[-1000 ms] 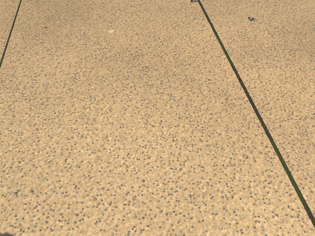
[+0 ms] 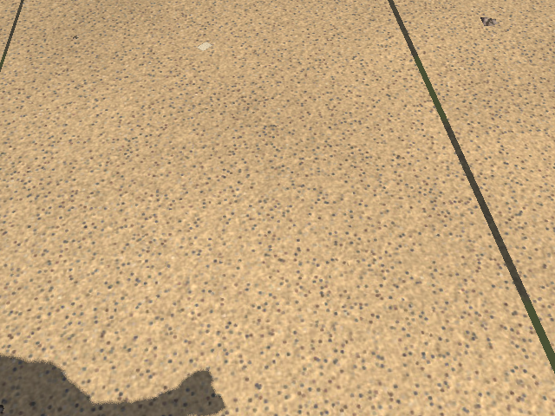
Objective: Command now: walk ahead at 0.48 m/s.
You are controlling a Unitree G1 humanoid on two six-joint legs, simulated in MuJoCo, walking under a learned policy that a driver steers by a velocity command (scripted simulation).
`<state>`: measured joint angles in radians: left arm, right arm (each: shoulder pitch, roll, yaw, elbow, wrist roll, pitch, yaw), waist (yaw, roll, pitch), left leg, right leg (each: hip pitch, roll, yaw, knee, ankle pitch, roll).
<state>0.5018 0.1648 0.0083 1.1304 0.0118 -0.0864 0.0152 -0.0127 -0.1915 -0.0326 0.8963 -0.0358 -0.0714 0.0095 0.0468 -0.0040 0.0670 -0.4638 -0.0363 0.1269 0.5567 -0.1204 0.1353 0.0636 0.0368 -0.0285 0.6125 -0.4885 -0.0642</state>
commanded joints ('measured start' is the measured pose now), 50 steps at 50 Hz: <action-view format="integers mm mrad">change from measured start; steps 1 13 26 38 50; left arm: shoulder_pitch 61 -365 -201 -171 -58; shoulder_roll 122 79 165 113 192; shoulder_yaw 32 37 69 60 73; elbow -63 -218 -205 -169 -138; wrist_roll -6 23 23 5 14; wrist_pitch -5 49 -6 -39 -8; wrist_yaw -10 -44 -13 -3 24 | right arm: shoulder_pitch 445 430 480 297 49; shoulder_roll -251 -98 -138 -28 -70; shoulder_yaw -79 -16 -19 -38 -32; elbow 92 139 160 24 -108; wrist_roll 17 25 19 3 -5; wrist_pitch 12 -39 -25 59 54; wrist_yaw -6 -12 -26 21 44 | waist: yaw -159 -44 76 -75 -54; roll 94 42 49 -63 -95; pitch -328 40 -150 -4 -3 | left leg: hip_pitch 765 319 440 -181 -42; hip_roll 432 200 186 145 21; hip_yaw -863 -213 -165 -139 47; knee -299 -453 102 573 83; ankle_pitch -332 178 661 -27 -64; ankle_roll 238 75 16 -62 26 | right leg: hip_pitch -674 -711 -139 -199 49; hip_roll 24 -149 -42 -295 -320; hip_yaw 92 -1 -27 -6 -238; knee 796 288 -170 -469 -260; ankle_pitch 11 411 386 523 1141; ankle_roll -32 39 -73 -74 -49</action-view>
